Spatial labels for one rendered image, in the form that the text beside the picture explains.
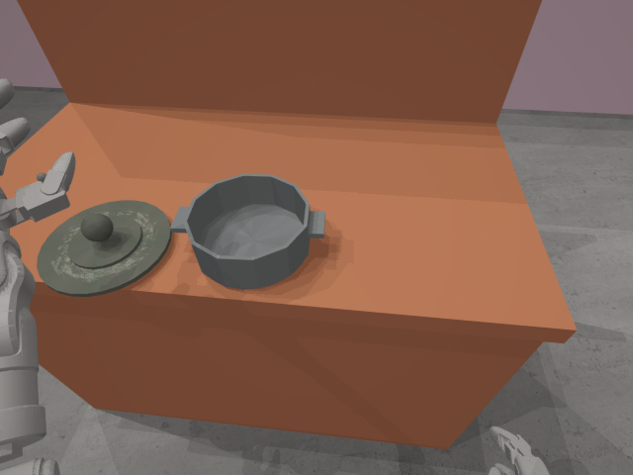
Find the table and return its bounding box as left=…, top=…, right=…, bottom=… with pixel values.
left=0, top=0, right=577, bottom=449

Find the knob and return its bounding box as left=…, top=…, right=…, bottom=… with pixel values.
left=80, top=214, right=114, bottom=241

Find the robot left forearm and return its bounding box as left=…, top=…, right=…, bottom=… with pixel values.
left=0, top=231, right=46, bottom=463

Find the robot right hand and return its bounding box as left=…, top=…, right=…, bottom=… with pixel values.
left=489, top=427, right=550, bottom=475

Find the lid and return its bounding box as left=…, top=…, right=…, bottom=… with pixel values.
left=37, top=200, right=172, bottom=297

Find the pot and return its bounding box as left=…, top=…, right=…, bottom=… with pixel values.
left=170, top=174, right=325, bottom=289

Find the robot left hand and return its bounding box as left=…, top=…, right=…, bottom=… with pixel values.
left=0, top=79, right=75, bottom=234

